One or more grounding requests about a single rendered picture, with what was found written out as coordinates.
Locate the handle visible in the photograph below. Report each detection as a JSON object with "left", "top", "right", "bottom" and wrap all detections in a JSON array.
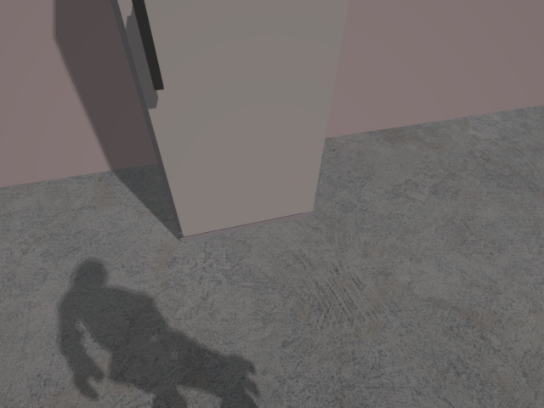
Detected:
[{"left": 132, "top": 0, "right": 164, "bottom": 90}]

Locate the fridge door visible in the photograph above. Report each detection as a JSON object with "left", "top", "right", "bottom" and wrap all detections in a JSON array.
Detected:
[{"left": 117, "top": 0, "right": 349, "bottom": 237}]

